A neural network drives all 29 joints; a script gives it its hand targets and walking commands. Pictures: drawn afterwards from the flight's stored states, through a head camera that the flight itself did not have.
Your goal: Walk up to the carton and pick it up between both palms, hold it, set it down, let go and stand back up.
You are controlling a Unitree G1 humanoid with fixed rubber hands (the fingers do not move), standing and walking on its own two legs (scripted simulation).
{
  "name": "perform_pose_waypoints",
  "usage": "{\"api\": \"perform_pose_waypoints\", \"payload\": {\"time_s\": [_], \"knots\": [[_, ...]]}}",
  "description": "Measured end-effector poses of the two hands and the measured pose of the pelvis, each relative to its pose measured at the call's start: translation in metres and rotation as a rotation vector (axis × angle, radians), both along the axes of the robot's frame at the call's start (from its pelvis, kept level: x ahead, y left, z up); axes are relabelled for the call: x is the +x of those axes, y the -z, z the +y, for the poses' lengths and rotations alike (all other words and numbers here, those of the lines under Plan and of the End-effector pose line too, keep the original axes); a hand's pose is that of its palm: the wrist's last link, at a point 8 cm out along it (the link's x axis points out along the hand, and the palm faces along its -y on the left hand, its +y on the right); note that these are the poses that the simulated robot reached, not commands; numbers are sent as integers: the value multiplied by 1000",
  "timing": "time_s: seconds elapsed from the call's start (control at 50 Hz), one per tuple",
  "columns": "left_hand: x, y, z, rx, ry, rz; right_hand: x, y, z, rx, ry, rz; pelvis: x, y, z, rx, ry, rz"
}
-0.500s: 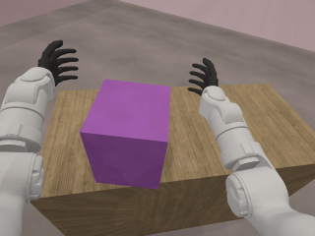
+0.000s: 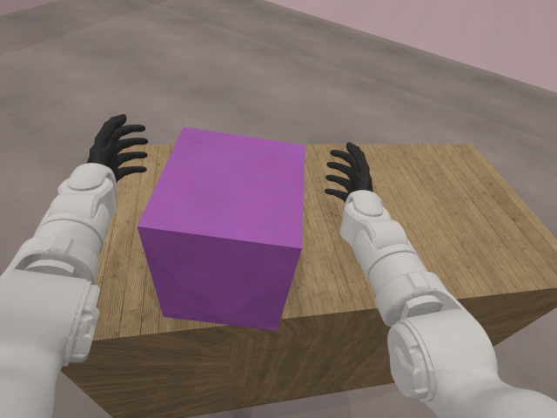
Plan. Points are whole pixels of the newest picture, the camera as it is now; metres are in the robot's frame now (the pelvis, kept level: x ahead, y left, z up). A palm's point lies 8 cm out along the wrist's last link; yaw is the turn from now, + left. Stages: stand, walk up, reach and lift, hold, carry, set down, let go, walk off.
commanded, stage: reach and lift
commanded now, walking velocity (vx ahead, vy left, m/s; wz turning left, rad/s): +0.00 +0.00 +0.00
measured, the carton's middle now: (232, 233) +0.44 +0.03 +0.01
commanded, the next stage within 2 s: none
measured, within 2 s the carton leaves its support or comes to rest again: neither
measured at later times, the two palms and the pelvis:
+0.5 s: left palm (122, 192) +0.47 +0.19 +0.08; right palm (352, 212) +0.42 -0.16 +0.08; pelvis +0.01 +0.00 -0.01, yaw -1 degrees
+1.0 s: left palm (141, 188) +0.47 +0.17 +0.09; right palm (332, 209) +0.42 -0.12 +0.09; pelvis +0.01 +0.01 +0.00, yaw -2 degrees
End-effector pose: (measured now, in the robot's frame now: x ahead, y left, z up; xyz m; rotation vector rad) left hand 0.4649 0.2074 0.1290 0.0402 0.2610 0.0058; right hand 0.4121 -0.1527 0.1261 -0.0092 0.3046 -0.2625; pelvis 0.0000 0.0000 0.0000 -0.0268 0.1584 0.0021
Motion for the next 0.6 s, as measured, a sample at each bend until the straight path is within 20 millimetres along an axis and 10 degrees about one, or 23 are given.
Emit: {"api": "perform_pose_waypoints", "payload": {"time_s": [0.28,0.6], "knots": [[0,44,2,35,-1,38,6,38,-13,4,11,-1,12,5,-1,-10,9,50],[1,46,-28,2,66,-23,4,44,5,24,-20,-54,5,8,0,-7,14,91]]}}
